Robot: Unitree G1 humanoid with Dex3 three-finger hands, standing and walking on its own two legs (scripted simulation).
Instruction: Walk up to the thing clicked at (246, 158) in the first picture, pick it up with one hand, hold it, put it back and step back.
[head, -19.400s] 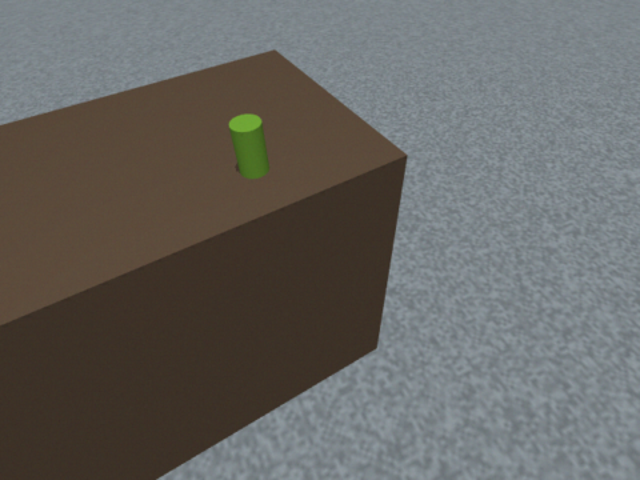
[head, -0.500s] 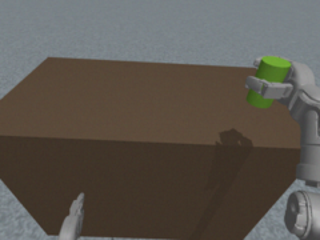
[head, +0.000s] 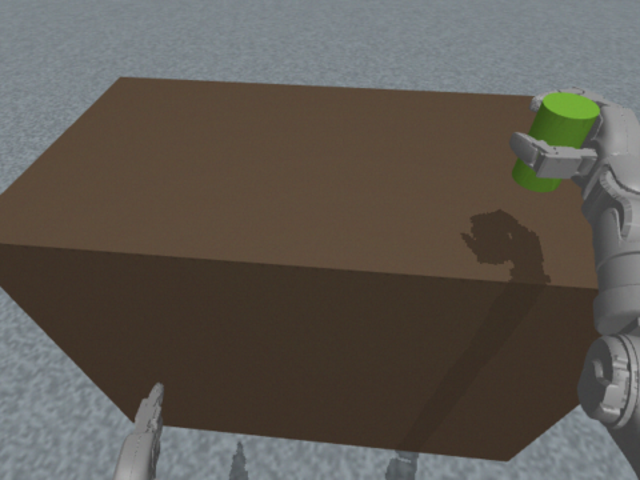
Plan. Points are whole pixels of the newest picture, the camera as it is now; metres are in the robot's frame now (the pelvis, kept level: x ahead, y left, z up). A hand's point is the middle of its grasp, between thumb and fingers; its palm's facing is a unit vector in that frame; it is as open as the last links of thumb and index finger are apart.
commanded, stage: crouch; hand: right
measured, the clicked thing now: (551, 144) +0.45 -0.20 +0.22
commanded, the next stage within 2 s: lower in 0.58 s
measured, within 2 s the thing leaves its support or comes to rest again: neither
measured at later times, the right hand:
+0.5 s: hand (532, 152) +0.48 -0.20 +0.19, palm faces +0.16 +0.99 +0.01, open 7.8 cm
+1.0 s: hand (520, 169) +0.50 -0.20 +0.16, palm faces +0.15 +0.99 +0.01, open 7.8 cm
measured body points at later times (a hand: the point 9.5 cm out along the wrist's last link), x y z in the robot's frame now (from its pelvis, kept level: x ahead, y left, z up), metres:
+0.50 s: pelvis +0.03 -0.01 +0.00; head +0.05 +0.01 +0.45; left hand +0.18 +0.25 -0.07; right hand +0.47 -0.25 +0.19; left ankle +0.05 +0.13 -0.73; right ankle +0.01 -0.14 -0.73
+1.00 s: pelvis +0.02 -0.01 +0.00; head +0.06 +0.00 +0.44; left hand +0.16 +0.26 -0.08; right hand +0.48 -0.25 +0.16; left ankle +0.05 +0.13 -0.73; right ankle +0.01 -0.14 -0.73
